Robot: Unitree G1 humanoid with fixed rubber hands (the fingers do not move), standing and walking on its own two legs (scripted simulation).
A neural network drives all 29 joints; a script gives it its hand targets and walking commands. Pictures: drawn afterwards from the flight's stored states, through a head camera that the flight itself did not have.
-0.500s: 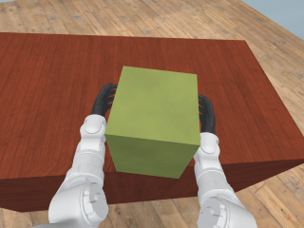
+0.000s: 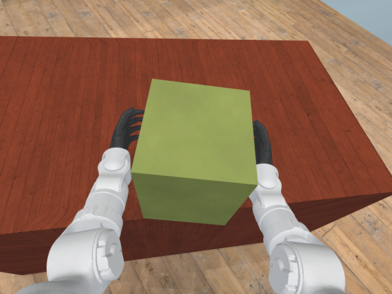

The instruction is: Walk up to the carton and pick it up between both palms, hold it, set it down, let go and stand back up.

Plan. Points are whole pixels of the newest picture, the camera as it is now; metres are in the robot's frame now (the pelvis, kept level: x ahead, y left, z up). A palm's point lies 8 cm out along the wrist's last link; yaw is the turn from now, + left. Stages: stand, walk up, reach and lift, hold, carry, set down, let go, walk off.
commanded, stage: set down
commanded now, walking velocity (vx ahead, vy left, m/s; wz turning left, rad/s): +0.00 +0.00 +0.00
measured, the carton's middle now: (192, 159) +0.39 +0.05 +0.00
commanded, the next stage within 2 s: none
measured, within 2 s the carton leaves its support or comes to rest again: rests again in 0.06 s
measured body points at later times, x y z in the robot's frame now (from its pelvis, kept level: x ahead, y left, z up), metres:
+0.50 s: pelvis -0.01 +0.00 -0.02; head +0.05 +0.03 +0.43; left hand +0.41 +0.25 +0.04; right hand +0.44 -0.13 +0.06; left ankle -0.01 +0.12 -0.75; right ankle +0.01 -0.14 -0.75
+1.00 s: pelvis -0.02 -0.01 +0.00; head +0.00 +0.00 +0.45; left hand +0.43 +0.25 +0.17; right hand +0.45 -0.12 +0.17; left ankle -0.01 +0.12 -0.75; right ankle +0.01 -0.14 -0.75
